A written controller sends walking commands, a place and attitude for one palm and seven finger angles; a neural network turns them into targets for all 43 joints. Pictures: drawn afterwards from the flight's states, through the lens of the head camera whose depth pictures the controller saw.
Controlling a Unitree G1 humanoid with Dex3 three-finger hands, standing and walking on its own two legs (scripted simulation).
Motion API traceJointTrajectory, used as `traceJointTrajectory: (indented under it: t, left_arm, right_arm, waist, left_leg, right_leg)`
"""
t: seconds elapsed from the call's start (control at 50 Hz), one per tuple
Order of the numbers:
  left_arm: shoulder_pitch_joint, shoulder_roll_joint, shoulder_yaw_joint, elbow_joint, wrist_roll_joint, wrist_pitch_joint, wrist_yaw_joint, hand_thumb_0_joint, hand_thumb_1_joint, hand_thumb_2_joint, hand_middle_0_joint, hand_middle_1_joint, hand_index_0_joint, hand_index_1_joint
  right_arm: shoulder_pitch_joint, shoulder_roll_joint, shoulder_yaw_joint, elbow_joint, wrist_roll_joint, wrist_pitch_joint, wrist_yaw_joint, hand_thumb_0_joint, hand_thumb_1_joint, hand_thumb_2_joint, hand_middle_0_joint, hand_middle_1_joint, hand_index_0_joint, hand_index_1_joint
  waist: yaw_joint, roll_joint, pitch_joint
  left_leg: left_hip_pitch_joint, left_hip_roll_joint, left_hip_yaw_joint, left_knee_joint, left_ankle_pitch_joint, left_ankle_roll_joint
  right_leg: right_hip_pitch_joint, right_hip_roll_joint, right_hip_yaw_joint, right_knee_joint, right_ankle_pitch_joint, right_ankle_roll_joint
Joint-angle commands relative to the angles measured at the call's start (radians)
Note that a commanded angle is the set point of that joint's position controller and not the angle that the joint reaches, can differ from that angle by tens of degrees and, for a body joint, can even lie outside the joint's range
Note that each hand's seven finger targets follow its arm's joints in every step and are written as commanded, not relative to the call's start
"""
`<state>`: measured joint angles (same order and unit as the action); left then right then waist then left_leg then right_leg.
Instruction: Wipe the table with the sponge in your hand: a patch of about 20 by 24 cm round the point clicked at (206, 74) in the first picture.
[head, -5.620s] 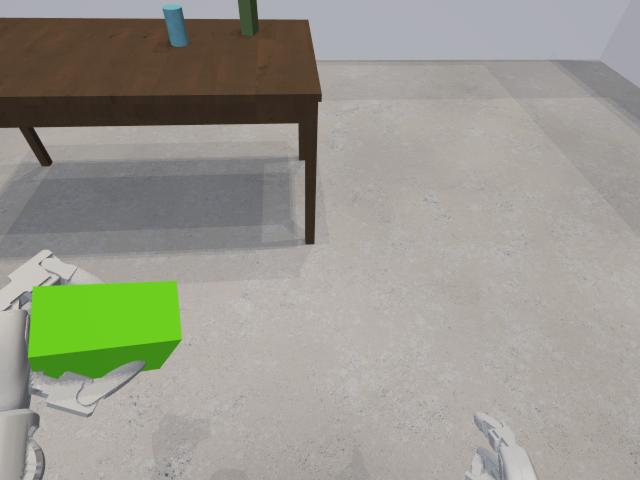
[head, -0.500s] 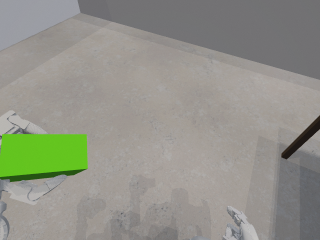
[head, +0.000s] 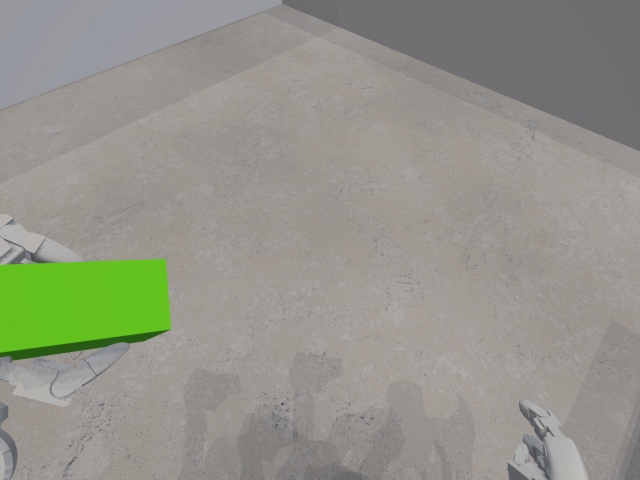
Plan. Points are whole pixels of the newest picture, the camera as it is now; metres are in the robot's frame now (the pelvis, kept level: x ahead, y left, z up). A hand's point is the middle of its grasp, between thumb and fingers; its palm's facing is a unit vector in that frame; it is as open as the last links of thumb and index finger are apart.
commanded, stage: walk to a spot facing it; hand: left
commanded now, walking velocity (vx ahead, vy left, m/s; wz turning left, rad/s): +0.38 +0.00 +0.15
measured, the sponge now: (106, 309) +0.22 +0.21 +0.17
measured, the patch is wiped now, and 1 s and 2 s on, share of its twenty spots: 0.00 0.00 0.00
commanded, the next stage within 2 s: turn to face it in 0.88 s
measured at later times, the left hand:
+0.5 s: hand (130, 262) +0.27 +0.21 +0.18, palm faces +0.50 -0.74 -0.45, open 10.1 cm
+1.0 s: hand (112, 199) +0.32 +0.24 +0.20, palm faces +0.58 -0.67 -0.47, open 10.1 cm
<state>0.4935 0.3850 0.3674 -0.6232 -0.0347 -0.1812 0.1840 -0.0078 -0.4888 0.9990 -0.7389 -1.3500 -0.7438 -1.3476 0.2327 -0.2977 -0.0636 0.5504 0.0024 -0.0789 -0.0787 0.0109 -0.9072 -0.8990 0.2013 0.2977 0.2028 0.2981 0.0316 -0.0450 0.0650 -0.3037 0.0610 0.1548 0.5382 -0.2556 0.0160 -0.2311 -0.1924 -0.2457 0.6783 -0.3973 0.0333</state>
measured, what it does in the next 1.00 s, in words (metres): walks ahead, turning left: right foot, then left foot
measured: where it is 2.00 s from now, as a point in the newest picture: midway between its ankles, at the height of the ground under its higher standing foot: outside the picture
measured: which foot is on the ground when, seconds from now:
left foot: down 0.00-0.32, up 0.34-0.72, down 0.74-1.00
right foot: down 0.00-0.00, up 0.02-0.28, down 0.30-0.74, up 0.76-1.00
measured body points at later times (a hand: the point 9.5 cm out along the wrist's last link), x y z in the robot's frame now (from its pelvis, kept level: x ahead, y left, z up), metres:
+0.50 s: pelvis +0.08 -0.05 +0.01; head +0.11 -0.08 +0.46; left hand +0.23 +0.24 +0.20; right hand +0.27 -0.27 -0.10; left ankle +0.07 +0.09 -0.62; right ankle +0.10 -0.13 -0.73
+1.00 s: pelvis +0.18 -0.04 +0.01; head +0.22 -0.02 +0.45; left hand +0.28 +0.27 +0.23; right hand +0.40 -0.16 -0.09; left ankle +0.20 +0.10 -0.73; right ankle +0.24 -0.16 -0.69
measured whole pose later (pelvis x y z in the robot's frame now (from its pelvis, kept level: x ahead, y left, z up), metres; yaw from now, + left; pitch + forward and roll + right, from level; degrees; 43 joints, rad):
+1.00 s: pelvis +0.18 -0.04 +0.01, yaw +16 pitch +0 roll -1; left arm 0.52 0.40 0.39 -0.65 -0.03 -0.24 0.14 -0.01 -0.49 1.00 -0.73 -1.36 -0.74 -1.35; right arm 0.19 -0.09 0.04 0.59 0.02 -0.12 -0.03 0.01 -0.90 -0.90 0.20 0.30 0.21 0.30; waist 0.02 0.02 0.09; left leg -0.36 0.08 0.06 0.56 -0.20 0.00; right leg -0.45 -0.10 -0.12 0.87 -0.42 0.06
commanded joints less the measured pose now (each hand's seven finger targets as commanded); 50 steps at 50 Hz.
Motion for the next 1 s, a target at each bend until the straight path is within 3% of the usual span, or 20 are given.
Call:
traceJointTrajectory:
  t: [0.0, 0.04, 0.08, 0.12, 0.24, 0.26, 0.28, 0.3, 0.32, 0.36, 0.42, 0.52, 0.6, 0.68, 0.7, 0.72, 0.74, 0.78, 0.86, 0.98]
  left_arm:
    - [-0.153, 0.179, 0.105, -0.14, 0.02, -0.103, 0.015, 0.0, 0.1, 1.3, -1.2, -1.6, -1.2, -1.6]
    - [-0.125, 0.191, 0.132, -0.202, 0.018, -0.098, -0.004, 0.0, 0.1, 1.3, -1.2, -1.6, -1.2, -1.6]
    - [-0.083, 0.164, 0.117, -0.279, 0.013, -0.107, -0.011, 0.0, 0.1, 1.3, -1.2, -1.6, -1.2, -1.6]
    - [-0.048, 0.137, 0.103, -0.268, 0.003, -0.114, -0.015, 0.0, 0.1, 1.3, -1.2, -1.6, -1.2, -1.6]
    - [-0.1, 0.121, 0.099, -0.048, 0.002, -0.085, -0.016, 0.0, 0.1, 1.3, -1.2, -1.6, -1.2, -1.6]
    - [-0.118, 0.13, 0.094, -0.02, 0.008, -0.069, -0.015, 0.0, 0.1, 1.3, -1.2, -1.6, -1.2, -1.6]
    - [-0.157, 0.155, 0.098, -0.015, 0.015, -0.061, -0.015, 0.0, 0.1, 1.3, -1.2, -1.6, -1.2, -1.6]
    - [-0.171, 0.216, 0.135, -0.003, 0.016, -0.053, -0.011, 0.0, 0.1, 1.3, -1.2, -1.6, -1.2, -1.6]
    - [-0.211, 0.204, 0.127, -0.003, -0.004, -0.056, -0.014, 0.0, 0.1, 1.3, -1.2, -1.6, -1.2, -1.6]
    - [-0.191, 0.203, 0.138, -0.027, -0.01, -0.074, -0.029, 0.0, 0.1, 1.3, -1.2, -1.6, -1.2, -1.6]
    - [-0.128, 0.167, 0.108, -0.061, 0.004, -0.092, -0.025, 0.0, 0.1, 1.3, -1.2, -1.6, -1.2, -1.6]
    - [-0.042, 0.191, 0.15, -0.144, -0.005, -0.098, -0.001, 0.0, 0.1, 1.3, -1.2, -1.6, -1.2, -1.6]
    - [-0.006, 0.18, 0.164, -0.182, -0.013, -0.082, 0.021, 0.0, 0.1, 1.3, -1.2, -1.6, -1.2, -1.6]
    - [-0.078, 0.162, 0.132, -0.18, -0.009, -0.079, 0.033, 0.0, 0.1, 1.3, -1.2, -1.6, -1.2, -1.6]
    - [-0.11, 0.161, 0.124, -0.201, -0.003, -0.093, 0.032, 0.0, 0.1, 1.3, -1.2, -1.6, -1.2, -1.6]
    - [-0.115, 0.15, 0.123, -0.215, -0.008, -0.11, 0.03, 0.0, 0.1, 1.3, -1.2, -1.6, -1.2, -1.6]
    - [-0.173, 0.187, 0.13, -0.225, 0.008, -0.126, 0.028, 0.0, 0.1, 1.3, -1.2, -1.6, -1.2, -1.6]
    - [-0.13, 0.233, 0.175, -0.174, 0.01, -0.116, -0.005, 0.0, 0.1, 1.3, -1.2, -1.6, -1.2, -1.6]
    - [-0.021, 0.19, 0.177, -0.318, -0.009, -0.131, -0.015, 0.0, 0.1, 1.3, -1.2, -1.6, -1.2, -1.6]
    - [-0.041, 0.122, 0.118, -0.154, -0.011, -0.101, -0.014, 0.0, 0.1, 1.3, -1.2, -1.6, -1.2, -1.6]
  right_arm:
    - [-0.076, -0.04, -0.01, -0.115, 0.012, -0.06, 0.023, 0.0, -0.9, -0.9, 0.2, 0.3, 0.2, 0.3]
    - [-0.095, -0.029, -0.018, -0.103, 0.018, -0.056, 0.029, 0.0, -0.9, -0.9, 0.2, 0.3, 0.2, 0.3]
    - [-0.109, -0.012, -0.009, -0.099, 0.019, -0.073, 0.032, 0.0, -0.9, -0.9, 0.2, 0.3, 0.2, 0.3]
    - [-0.109, -0.008, 0.004, -0.091, 0.012, -0.094, 0.035, 0.0, -0.9, -0.9, 0.2, 0.3, 0.2, 0.3]
    - [-0.107, 0.001, 0.02, -0.061, 0.004, -0.079, 0.005, 0.0, -0.9, -0.9, 0.2, 0.3, 0.2, 0.3]
    - [-0.111, 0.012, 0.027, -0.059, 0.005, -0.069, 0.0, 0.0, -0.9, -0.9, 0.2, 0.3, 0.2, 0.3]
    - [-0.112, 0.03, 0.029, -0.058, 0.006, -0.058, 0.0, 0.0, -0.9, -0.9, 0.2, 0.3, 0.2, 0.3]
    - [-0.143, 0.037, 0.036, -0.077, 0.004, -0.056, 0.002, 0.0, -0.9, -0.9, 0.2, 0.3, 0.2, 0.3]
    - [-0.155, -0.003, 0.017, -0.071, 0.0, -0.067, 0.01, 0.0, -0.9, -0.9, 0.2, 0.3, 0.2, 0.3]
    - [-0.159, 0.009, 0.032, -0.038, 0.004, -0.05, 0.015, 0.0, -0.9, -0.9, 0.2, 0.3, 0.2, 0.3]
    - [-0.164, 0.008, 0.032, -0.043, 0.002, -0.032, 0.019, 0.0, -0.9, -0.9, 0.2, 0.3, 0.2, 0.3]
    - [-0.126, 0.005, 0.015, -0.095, 0.0, -0.02, 0.026, 0.0, -0.9, -0.9, 0.2, 0.3, 0.2, 0.3]
    - [-0.116, 0.015, 0.007, -0.143, 0.0, -0.023, 0.022, 0.0, -0.9, -0.9, 0.2, 0.3, 0.2, 0.3]
    - [-0.059, 0.001, -0.009, -0.137, 0.0, -0.02, 0.006, 0.0, -0.9, -0.9, 0.2, 0.3, 0.2, 0.3]
    - [-0.055, -0.016, -0.015, -0.143, 0.003, -0.02, 0.003, 0.0, -0.9, -0.9, 0.2, 0.3, 0.2, 0.3]
    - [-0.075, -0.036, -0.018, -0.147, 0.002, -0.024, 0.008, 0.0, -0.9, -0.9, 0.2, 0.3, 0.2, 0.3]
    - [-0.076, -0.035, -0.006, -0.151, 0.007, -0.035, 0.026, 0.0, -0.9, -0.9, 0.2, 0.3, 0.2, 0.3]
    - [-0.108, -0.032, -0.014, -0.121, 0.017, -0.036, 0.027, 0.0, -0.9, -0.9, 0.2, 0.3, 0.2, 0.3]
    - [-0.117, -0.004, -0.001, -0.104, 0.02, -0.066, 0.038, 0.0, -0.9, -0.9, 0.2, 0.3, 0.2, 0.3]
    - [-0.082, -0.002, 0.016, -0.075, 0.013, -0.089, 0.016, 0.0, -0.9, -0.9, 0.2, 0.3, 0.2, 0.3]
  waist:
    - [-0.051, 0.325, -0.191]
    - [-0.043, 0.292, -0.157]
    - [-0.023, 0.315, -0.147]
    - [-0.021, 0.33, -0.137]
    - [-0.014, 0.202, -0.135]
    - [-0.013, 0.125, -0.143]
    - [-0.007, -0.074, -0.152]
    - [0.012, -0.335, -0.129]
    - [0.004, -0.328, -0.123]
    - [-0.008, -0.104, -0.096]
    - [-0.02, -0.068, -0.094]
    - [-0.008, -0.055, -0.112]
    - [0.018, -0.107, -0.121]
    - [-0.041, -0.019, -0.196]
    - [-0.062, 0.134, -0.236]
    - [-0.052, 0.408, -0.247]
    - [-0.049, 0.375, -0.222]
    - [-0.036, 0.278, -0.208]
    - [-0.016, 0.301, -0.208]
    - [-0.026, 0.253, -0.202]
  left_leg:
    - [0.377, 0.392, -0.644, -0.227, 0.274, 0.256]
    - [0.28, 0.339, -0.546, -0.225, 0.125, 0.265]
    - [0.173, 0.26, -0.349, -0.233, 0.075, 0.202]
    - [0.04, 0.216, -0.253, -0.275, 0.019, 0.161]
    - [-0.059, 0.175, -0.166, -0.125, -0.27, 0.091]
    - [-0.107, 0.135, -0.134, 0.005, -0.294, 0.069]
    - [-0.233, 0.061, -0.066, 0.292, -0.3, 0.039]
    - [-0.452, -0.054, -0.057, 0.607, -0.356, -0.004]
    - [-0.458, -0.028, -0.182, 0.745, -0.258, -0.016]
    - [-0.469, 0.024, -0.19, 0.821, -0.138, -0.035]
    - [-0.449, 0.033, -0.14, 0.759, -0.071, -0.051]
    - [-0.316, 0.046, -0.035, 0.374, -0.027, -0.041]
    - [-0.193, 0.01, 0.041, 0.172, -0.05, -0.026]
    - [0.121, -0.057, 0.09, -0.042, 0.037, -0.01]
    - [0.295, 0.011, -0.052, -0.082, 0.06, 0.04]
    - [0.41, 0.28, -0.477, -0.148, 0.337, 0.185]
    - [0.386, 0.381, -0.694, -0.193, 0.496, 0.27]
    - [0.247, 0.378, -0.648, -0.198, 0.205, 0.293]
    - [0.076, 0.232, -0.328, -0.219, 0.111, 0.188]
    - [0.05, 0.199, -0.229, -0.181, 0.015, 0.125]
  right_leg:
    - [-0.479, 0.074, 0.198, 0.615, -0.222, -0.009]
    - [-0.525, 0.029, 0.237, 0.617, -0.118, 0.01]
    - [-0.423, 0.029, 0.19, 0.472, -0.031, 0.016]
    - [-0.255, 0.054, 0.138, 0.302, 0.034, 0.017]
    - [0.065, 0.152, 0.026, -0.107, 0.064, 0.028]
    - [0.128, 0.131, 0.075, -0.178, 0.027, 0.01]
    - [0.2, -0.019, 0.307, -0.313, -0.102, -0.057]
    - [0.272, -0.244, 0.722, -0.444, -0.079, -0.181]
    - [0.209, -0.286, 0.806, -0.511, -0.145, -0.183]
    - [0.187, -0.252, 0.598, -0.444, -0.016, -0.191]
    - [0.194, -0.188, 0.315, -0.403, 0.28, -0.153]
    - [0.193, -0.183, 0.158, -0.383, 0.407, -0.159]
    - [0.188, -0.185, 0.15, -0.329, 0.461, -0.162]
    - [0.094, -0.121, 0.052, -0.005, 0.489, -0.092]
    - [-0.055, -0.07, 0.031, 0.223, 0.414, -0.048]
    - [-0.292, 0.091, 0.048, 0.499, -0.105, 0.013]
    - [-0.397, 0.131, 0.159, 0.636, -0.265, -0.001]
    - [-0.438, 0.057, 0.26, 0.685, -0.179, 0.011]
    - [-0.287, 0.059, 0.177, 0.407, -0.025, 0.024]
    - [-0.066, 0.157, 0.064, 0.009, -0.008, 0.039]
